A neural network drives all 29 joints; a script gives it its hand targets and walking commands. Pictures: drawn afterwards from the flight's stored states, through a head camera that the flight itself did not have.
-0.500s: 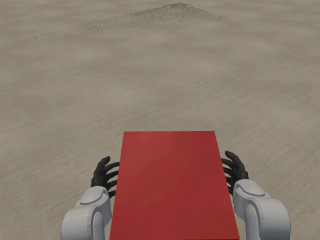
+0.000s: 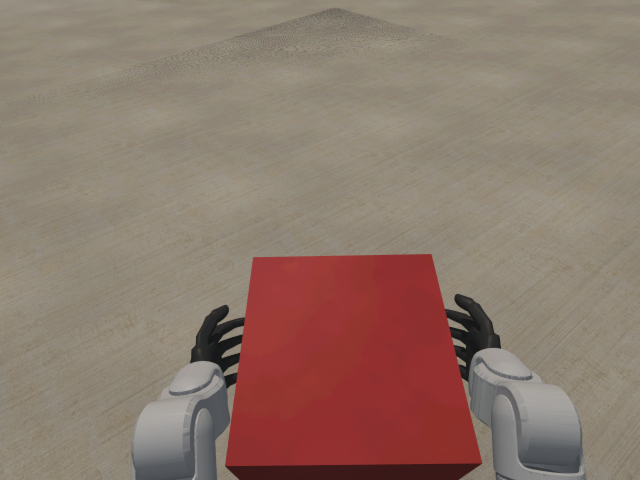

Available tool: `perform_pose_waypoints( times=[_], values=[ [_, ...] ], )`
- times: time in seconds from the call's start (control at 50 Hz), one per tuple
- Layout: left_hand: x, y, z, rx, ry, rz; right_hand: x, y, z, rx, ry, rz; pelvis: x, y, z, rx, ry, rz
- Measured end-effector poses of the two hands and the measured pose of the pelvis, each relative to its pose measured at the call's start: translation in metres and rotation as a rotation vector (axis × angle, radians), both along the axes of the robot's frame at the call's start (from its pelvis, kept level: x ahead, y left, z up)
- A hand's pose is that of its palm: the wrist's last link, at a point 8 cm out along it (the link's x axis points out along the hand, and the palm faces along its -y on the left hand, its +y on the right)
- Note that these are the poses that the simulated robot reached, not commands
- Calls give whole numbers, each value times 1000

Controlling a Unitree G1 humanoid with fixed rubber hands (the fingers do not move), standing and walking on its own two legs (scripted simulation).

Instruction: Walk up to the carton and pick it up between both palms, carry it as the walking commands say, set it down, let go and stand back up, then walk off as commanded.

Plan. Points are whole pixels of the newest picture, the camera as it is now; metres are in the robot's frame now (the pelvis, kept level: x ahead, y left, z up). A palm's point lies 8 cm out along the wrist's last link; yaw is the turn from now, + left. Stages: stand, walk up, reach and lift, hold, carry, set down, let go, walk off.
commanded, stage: carry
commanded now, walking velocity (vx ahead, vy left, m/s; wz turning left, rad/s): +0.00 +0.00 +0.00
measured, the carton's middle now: (343, 383) +0.25 +0.00 +0.03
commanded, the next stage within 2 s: none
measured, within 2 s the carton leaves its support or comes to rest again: neither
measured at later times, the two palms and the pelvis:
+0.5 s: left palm (198, 431) +0.18 +0.15 +0.07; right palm (491, 406) +0.19 -0.15 +0.08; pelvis -0.05 +0.00 +0.00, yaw +1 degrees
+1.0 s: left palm (168, 466) +0.15 +0.17 +0.07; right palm (460, 406) +0.20 -0.12 +0.07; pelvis -0.07 +0.00 -0.01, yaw +9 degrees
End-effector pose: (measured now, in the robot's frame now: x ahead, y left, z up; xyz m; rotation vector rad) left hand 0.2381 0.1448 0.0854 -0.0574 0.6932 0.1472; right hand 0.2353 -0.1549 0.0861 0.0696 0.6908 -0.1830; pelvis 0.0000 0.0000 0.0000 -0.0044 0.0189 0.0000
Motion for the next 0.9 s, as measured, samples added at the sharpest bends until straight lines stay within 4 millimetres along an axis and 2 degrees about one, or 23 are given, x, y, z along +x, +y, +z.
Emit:
perform_pose_waypoints(
  times=[0.24,0.34,0.4,0.62,0.76,0.9],
  values=[
    [-28,10,-8,-12,-10,27,-21,10,-6,-12,-11,26,-27,3,-7,-10,-20,9],
    [-43,9,-10,2,-21,58,-27,9,-12,-2,-23,59,-36,-4,-14,8,-35,23],
    [-51,8,-13,4,7,65,-33,8,-16,-1,7,68,-42,-6,-11,20,-21,22],
    [-61,8,-5,-29,-8,20,-55,8,4,-33,-9,22,-57,2,1,12,7,19],
    [-65,11,5,-9,-41,63,-48,11,5,-14,-43,66,-57,-3,-3,18,1,55],
    [-75,17,-4,19,-11,110,-42,18,-10,14,-13,113,-62,-8,-9,3,11,115]
  ],
)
